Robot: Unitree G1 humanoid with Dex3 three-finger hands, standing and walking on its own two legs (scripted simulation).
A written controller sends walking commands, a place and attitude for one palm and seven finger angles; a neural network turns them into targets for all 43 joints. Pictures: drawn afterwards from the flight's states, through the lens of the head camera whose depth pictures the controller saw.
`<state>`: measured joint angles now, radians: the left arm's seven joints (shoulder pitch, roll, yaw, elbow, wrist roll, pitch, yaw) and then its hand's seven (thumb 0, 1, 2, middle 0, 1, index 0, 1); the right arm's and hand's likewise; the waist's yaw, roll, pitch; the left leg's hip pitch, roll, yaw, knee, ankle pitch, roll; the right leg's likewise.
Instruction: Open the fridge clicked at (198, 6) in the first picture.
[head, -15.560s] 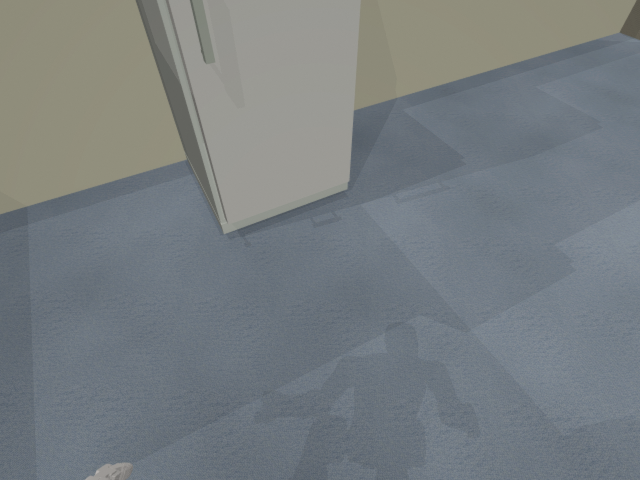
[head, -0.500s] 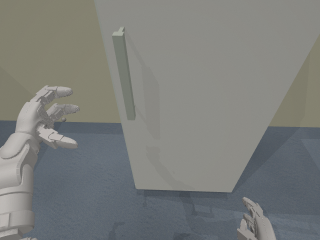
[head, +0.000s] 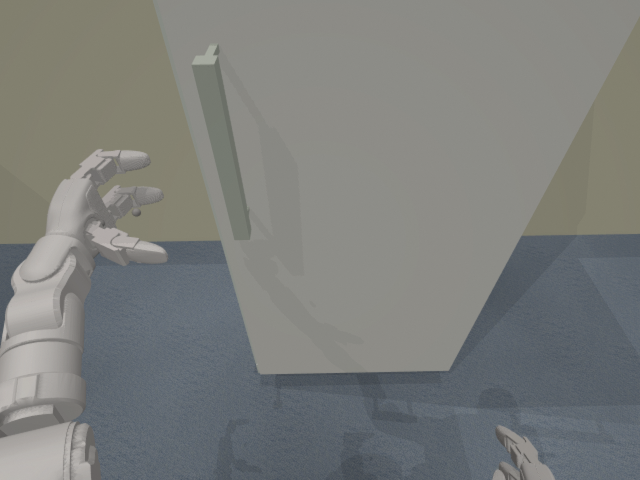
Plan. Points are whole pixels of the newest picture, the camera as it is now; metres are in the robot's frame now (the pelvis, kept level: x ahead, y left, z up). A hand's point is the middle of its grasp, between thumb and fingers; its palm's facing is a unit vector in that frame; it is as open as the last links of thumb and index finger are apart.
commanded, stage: move the hooked fingers beside the handle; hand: left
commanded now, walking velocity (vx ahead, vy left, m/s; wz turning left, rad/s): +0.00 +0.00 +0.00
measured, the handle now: (230, 154) +0.52 +0.17 +0.15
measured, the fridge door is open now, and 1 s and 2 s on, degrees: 0 0 0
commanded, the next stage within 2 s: feel for the door with the fingertips in 1.52 s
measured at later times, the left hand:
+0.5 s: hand (159, 186) +0.42 +0.24 +0.16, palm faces +0.09 -1.00 +0.01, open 14.0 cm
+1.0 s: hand (173, 176) +0.45 +0.23 +0.16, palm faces +0.09 -1.00 +0.01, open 14.0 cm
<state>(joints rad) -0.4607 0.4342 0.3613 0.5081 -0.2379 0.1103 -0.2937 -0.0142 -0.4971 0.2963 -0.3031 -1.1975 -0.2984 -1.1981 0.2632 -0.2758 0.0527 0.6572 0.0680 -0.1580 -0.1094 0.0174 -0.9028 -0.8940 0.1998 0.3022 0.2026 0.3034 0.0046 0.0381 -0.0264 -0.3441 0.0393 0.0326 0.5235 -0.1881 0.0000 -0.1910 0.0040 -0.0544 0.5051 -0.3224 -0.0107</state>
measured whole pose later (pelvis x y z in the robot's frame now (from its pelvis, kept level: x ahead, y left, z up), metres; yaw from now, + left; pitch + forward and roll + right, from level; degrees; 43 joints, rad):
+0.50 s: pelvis +0.01 +0.00 +0.00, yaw -1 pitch +3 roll -1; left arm -0.62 0.46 0.37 0.73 -0.20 0.04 -0.26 -0.01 -0.50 0.30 -0.30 -1.20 -0.30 -1.20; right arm 0.32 -0.28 0.03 0.66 0.06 -0.10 -0.08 0.02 -0.90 -0.89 0.20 0.30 0.20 0.30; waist -0.03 0.03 -0.05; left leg -0.41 0.04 0.04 0.57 -0.22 0.00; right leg -0.25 0.01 -0.04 0.54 -0.34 -0.01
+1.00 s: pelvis +0.01 +0.01 -0.01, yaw -2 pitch +5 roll -1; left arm -0.70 0.48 0.41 0.87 -0.17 -0.07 -0.25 -0.01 -0.50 0.30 -0.30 -1.20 -0.30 -1.20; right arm 0.39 -0.28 0.02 0.66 0.05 -0.06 -0.06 0.01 -0.90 -0.89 0.20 0.30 0.20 0.30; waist -0.07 0.03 -0.06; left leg -0.46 0.06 0.06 0.60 -0.24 0.01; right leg -0.31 0.01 -0.02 0.57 -0.35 0.00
